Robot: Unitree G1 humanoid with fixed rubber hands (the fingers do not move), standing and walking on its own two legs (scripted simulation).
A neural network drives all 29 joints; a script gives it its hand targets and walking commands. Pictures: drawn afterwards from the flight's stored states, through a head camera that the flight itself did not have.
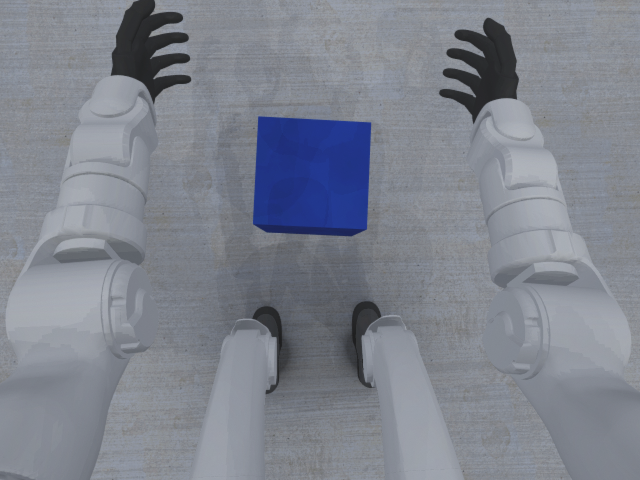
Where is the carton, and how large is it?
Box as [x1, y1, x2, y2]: [253, 116, 370, 235]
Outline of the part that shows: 258,116 253,224 268,232 352,235 366,229 370,122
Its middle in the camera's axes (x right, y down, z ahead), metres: -0.01 -0.13 +0.84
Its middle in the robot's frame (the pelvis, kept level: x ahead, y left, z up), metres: +0.50 +0.01 -0.51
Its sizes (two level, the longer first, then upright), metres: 0.210 0.200 0.250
